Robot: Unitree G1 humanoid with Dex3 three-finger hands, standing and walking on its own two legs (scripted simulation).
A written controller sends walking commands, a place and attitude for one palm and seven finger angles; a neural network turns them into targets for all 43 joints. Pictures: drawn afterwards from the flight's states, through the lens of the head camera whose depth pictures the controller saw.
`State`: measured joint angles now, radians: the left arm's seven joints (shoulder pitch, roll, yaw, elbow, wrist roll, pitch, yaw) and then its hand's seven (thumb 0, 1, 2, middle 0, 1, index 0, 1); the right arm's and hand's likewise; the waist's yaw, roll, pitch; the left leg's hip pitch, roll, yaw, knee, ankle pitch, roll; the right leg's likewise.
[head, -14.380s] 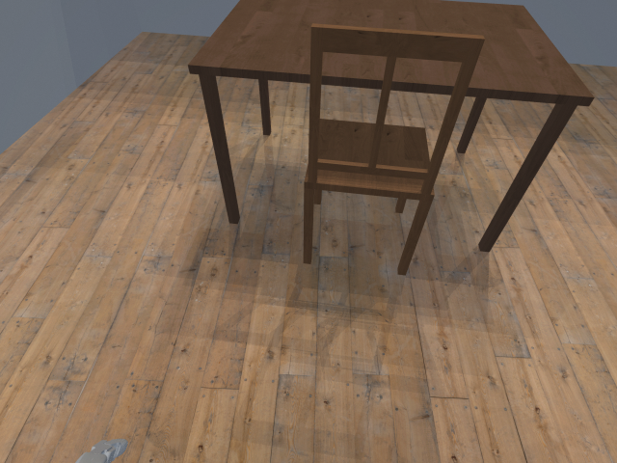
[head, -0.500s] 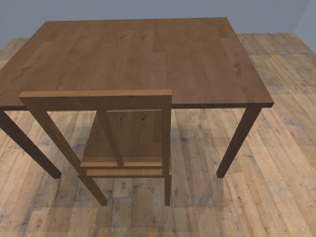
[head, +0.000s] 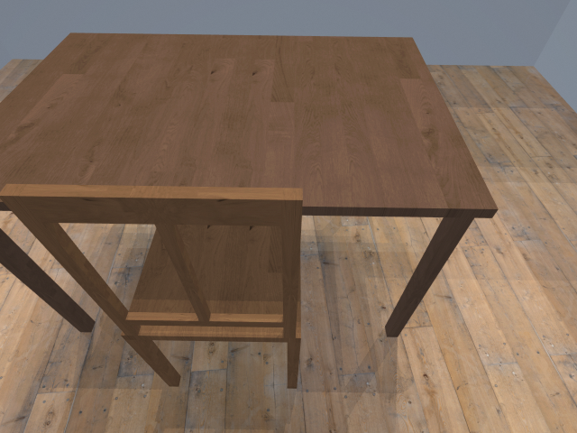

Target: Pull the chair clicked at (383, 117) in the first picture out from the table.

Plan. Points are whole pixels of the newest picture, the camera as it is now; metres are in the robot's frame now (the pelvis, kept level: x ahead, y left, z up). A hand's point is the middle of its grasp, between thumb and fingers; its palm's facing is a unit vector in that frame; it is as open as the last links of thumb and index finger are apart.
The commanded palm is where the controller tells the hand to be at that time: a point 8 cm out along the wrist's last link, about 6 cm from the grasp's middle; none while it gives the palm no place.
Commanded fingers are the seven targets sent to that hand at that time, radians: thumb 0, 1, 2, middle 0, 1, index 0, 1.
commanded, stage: look again from close up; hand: left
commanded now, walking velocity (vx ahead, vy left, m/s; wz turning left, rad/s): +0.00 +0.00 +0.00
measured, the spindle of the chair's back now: (188, 277) +0.38 +0.21 -0.08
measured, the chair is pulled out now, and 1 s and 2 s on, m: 0.00 0.00 0.00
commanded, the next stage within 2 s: shuffle to correct the standing spot in 0.58 s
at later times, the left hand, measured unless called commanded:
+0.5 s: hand out of the picture +0.01 +0.15 -0.17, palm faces +0.00 -0.98 -0.20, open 7.3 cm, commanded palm none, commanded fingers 0.00 0.90 0.90 -0.20 -0.30 -0.20 -0.30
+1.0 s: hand out of the picture +0.01 +0.16 -0.18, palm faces +0.01 -0.97 -0.24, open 7.4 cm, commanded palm none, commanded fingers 0.00 0.90 0.90 -0.20 -0.30 -0.20 -0.30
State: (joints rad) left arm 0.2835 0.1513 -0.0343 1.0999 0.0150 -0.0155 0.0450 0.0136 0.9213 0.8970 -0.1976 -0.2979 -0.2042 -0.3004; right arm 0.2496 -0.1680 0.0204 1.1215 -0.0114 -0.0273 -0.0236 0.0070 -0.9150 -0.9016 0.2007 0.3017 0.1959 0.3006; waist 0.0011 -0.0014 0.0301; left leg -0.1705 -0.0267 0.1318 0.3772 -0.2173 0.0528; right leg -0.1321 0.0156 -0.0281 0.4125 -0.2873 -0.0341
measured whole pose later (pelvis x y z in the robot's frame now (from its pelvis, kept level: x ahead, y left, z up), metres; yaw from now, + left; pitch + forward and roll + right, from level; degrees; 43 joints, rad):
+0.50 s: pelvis +0.02 -0.02 +0.00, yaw +0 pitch +0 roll +1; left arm 0.30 0.16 -0.04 1.10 0.01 -0.02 0.05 0.01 0.91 0.90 -0.20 -0.30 -0.20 -0.30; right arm 0.26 -0.16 0.03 1.16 -0.01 -0.03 -0.03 0.01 -0.91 -0.90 0.20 0.30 0.20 0.30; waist 0.00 -0.01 0.02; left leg -0.13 -0.01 0.12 0.36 -0.24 0.03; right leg -0.07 0.04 -0.04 0.36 -0.30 -0.05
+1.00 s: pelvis -0.01 -0.02 -0.01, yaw +0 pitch +0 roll +1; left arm 0.28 0.17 -0.01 1.02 0.02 0.01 0.06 0.01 0.91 0.90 -0.20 -0.30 -0.21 -0.30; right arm 0.21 -0.17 -0.02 1.08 -0.01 0.02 -0.03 0.00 -0.91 -0.90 0.20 0.30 0.20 0.30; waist 0.01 0.00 0.07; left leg -0.23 0.01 0.12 0.50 -0.26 0.02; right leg -0.17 0.05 -0.04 0.49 -0.32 -0.07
